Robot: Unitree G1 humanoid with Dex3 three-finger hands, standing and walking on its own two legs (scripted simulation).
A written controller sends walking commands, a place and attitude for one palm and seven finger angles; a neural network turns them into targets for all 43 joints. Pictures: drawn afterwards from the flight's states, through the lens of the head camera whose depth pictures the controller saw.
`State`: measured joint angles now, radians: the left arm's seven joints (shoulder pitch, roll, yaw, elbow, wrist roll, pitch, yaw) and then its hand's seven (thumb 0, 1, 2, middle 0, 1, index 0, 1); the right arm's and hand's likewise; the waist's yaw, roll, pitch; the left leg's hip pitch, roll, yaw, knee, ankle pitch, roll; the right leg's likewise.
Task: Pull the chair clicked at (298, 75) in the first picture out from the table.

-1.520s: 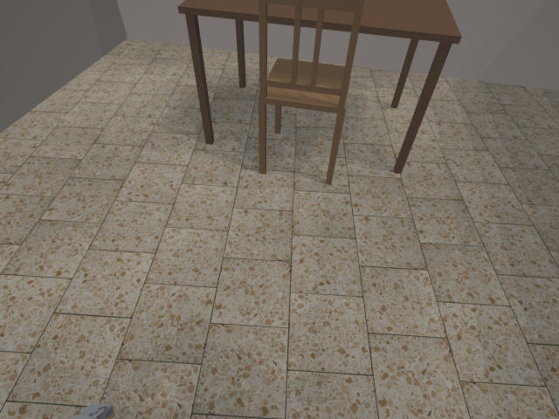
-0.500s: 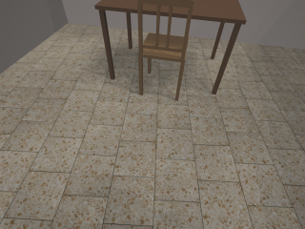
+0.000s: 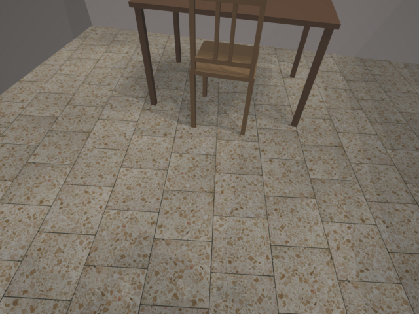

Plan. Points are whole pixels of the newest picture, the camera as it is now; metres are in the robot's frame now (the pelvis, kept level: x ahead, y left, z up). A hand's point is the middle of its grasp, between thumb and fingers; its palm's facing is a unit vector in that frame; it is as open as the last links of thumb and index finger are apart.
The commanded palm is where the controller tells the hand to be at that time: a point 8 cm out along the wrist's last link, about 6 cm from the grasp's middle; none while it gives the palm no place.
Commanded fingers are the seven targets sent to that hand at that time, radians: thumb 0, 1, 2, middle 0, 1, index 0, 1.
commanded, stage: walk to a spot facing it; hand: left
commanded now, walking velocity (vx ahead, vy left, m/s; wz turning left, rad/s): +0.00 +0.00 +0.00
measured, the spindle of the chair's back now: (216, 32) +1.45 +0.04 -0.08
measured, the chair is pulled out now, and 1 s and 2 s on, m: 0.00 0.00 0.00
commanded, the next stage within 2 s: turn to face it in 1.56 s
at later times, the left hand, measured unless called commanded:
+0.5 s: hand out of the picture +0.07 +0.19 -0.21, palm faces -0.09 -0.99 -0.13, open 7.4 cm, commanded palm none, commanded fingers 0.00 0.90 0.90 -0.20 -0.30 -0.20 -0.30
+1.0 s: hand (171, 217) +0.40 +0.13 -0.19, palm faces -0.15 -0.97 -0.17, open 7.3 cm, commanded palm none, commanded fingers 0.00 0.90 0.90 -0.20 -0.30 -0.20 -0.30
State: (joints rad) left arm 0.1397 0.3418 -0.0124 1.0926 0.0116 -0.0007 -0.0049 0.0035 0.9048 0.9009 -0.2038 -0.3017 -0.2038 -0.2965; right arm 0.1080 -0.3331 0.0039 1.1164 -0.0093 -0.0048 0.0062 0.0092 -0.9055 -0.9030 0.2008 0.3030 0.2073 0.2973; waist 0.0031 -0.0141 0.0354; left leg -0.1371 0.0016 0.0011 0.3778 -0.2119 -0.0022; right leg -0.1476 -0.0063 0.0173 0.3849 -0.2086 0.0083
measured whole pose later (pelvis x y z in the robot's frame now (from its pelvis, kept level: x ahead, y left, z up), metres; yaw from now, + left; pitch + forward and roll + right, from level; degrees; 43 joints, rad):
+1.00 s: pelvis +0.33 -0.04 -0.01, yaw -9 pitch -2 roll -2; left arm 0.26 0.18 0.04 1.06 0.02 -0.05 0.00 0.00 0.93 0.90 -0.20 -0.30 -0.20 -0.30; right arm 0.24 -0.16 -0.05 1.03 -0.03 -0.03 0.00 0.01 -0.92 -0.90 0.19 0.30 0.20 0.30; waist -0.03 0.01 0.04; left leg -0.56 0.16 0.06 1.08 -0.27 -0.01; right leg -0.20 0.04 -0.15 0.48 -0.25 -0.07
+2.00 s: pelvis +0.69 -0.09 -0.01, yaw -19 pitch -2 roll -1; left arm 0.11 0.14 0.03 1.00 0.02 -0.01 0.02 -0.01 0.93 0.90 -0.20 -0.30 -0.20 -0.30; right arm 0.27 -0.14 -0.04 1.05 -0.02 0.02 -0.03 0.01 -0.92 -0.90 0.20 0.30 0.20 0.30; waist -0.05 0.03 0.04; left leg -0.42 0.12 0.05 0.94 -0.41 -0.03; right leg -0.27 -0.02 -0.21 0.49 -0.20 -0.07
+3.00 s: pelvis +0.84 -0.09 -0.01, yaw -12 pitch -1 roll +1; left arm 0.39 0.14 0.04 1.15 0.02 -0.01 0.00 0.00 0.91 0.90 -0.20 -0.30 -0.20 -0.30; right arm 0.18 -0.13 -0.05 1.01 -0.02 -0.06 -0.02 -0.01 -0.94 -0.90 0.20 0.30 0.21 0.30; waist 0.03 -0.06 0.06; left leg -0.27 0.03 0.17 0.54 -0.25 0.03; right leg -0.35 -0.08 -0.05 1.09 -0.42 -0.02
